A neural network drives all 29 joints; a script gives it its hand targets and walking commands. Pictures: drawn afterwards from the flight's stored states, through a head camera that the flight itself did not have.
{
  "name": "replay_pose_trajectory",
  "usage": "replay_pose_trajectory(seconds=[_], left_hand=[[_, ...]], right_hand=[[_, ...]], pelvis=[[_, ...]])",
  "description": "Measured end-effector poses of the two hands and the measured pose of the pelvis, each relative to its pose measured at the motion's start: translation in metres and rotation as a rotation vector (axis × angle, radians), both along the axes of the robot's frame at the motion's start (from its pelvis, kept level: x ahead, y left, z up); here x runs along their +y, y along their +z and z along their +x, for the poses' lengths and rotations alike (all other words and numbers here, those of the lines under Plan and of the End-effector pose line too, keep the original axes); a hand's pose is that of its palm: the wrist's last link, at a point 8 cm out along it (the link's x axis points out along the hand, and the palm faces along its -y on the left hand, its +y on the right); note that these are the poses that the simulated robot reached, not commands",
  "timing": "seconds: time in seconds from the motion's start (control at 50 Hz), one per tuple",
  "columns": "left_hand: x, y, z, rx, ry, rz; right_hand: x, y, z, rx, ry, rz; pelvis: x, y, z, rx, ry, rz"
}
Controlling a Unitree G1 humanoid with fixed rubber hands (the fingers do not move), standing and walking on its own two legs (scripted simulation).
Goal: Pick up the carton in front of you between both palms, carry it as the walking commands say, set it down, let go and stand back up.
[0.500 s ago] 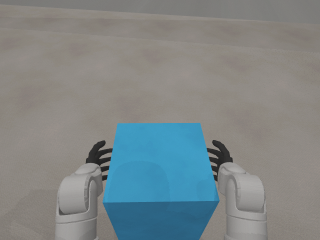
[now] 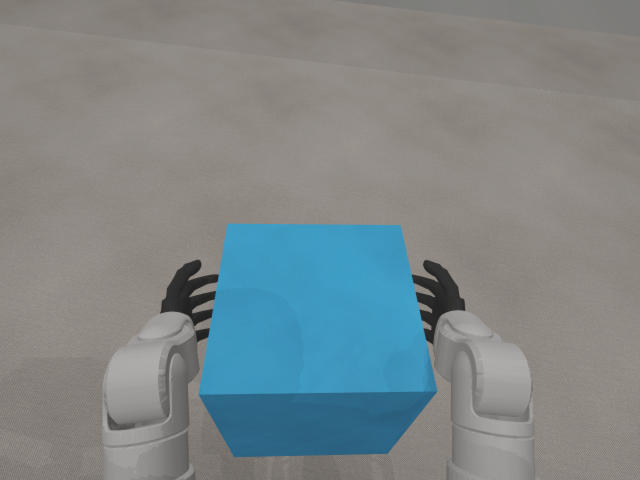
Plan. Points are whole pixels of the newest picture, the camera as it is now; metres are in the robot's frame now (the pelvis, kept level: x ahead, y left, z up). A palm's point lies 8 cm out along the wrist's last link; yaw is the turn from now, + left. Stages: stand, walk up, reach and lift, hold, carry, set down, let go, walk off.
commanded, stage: carry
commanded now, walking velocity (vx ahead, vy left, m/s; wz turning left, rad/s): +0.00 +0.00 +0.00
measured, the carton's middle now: (313, 346) +0.28 +0.00 -0.01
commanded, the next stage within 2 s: hold in 1.94 s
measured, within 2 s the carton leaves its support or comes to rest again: neither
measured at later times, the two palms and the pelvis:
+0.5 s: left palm (213, 284) +0.35 +0.13 +0.04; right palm (439, 286) +0.35 -0.17 +0.04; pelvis +0.08 -0.02 -0.01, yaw +0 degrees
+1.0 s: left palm (211, 295) +0.33 +0.13 +0.04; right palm (441, 296) +0.33 -0.17 +0.04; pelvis +0.04 -0.02 -0.01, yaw +0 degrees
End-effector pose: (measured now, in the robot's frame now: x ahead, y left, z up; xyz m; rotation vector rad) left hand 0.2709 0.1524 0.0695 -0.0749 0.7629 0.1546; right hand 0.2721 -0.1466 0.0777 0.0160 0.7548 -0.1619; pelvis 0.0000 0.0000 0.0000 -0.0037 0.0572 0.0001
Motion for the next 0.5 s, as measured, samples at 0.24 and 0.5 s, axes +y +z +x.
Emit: replay_pose_trajectory(seconds=[0.24,0.5], left_hand=[[-0.014,0.001,0.062,-0.035,-0.020,0.066],[-0.022,-0.031,0.074,-0.039,-0.046,0.091]], right_hand=[[-0.014,-0.009,0.062,-0.035,0.020,0.008],[-0.022,-0.039,0.075,-0.038,0.042,-0.027]], pelvis=[[-0.013,-0.006,0.067,0.001,0.008,0.009],[-0.020,-0.011,0.075,0.005,0.003,0.010]])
